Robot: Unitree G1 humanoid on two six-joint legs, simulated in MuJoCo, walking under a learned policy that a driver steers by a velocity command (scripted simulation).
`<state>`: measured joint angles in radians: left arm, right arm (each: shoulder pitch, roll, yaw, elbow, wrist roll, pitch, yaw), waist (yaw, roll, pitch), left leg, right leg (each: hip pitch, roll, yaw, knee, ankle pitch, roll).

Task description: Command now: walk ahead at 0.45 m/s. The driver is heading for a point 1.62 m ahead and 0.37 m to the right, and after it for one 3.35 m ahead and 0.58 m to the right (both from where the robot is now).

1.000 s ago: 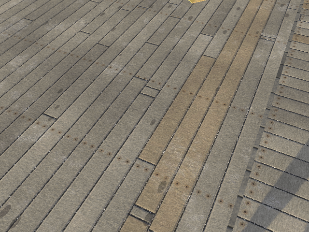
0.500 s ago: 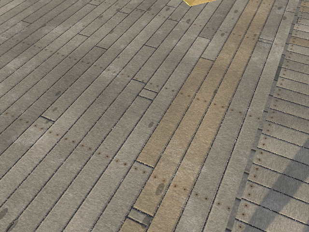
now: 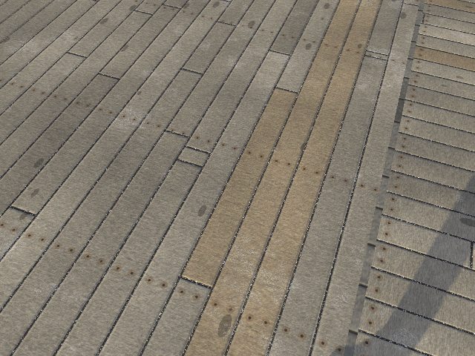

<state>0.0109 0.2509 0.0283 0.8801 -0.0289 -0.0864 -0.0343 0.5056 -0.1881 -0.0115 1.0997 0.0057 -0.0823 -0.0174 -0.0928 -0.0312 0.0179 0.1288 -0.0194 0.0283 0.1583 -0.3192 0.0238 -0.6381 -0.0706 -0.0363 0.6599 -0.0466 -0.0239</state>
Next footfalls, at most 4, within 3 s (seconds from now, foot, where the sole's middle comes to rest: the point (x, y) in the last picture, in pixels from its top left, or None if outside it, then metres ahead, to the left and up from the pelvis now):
0.10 right None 0.26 -0.13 -0.77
0.66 left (186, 323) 0.58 0.10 -0.77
1.24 right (262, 231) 0.87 -0.15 -0.77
1.72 left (228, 157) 1.20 -0.07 -0.77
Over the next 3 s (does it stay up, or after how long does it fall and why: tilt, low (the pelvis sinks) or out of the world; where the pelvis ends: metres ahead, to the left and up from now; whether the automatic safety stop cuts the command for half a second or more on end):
stays up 1.30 -0.28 0.00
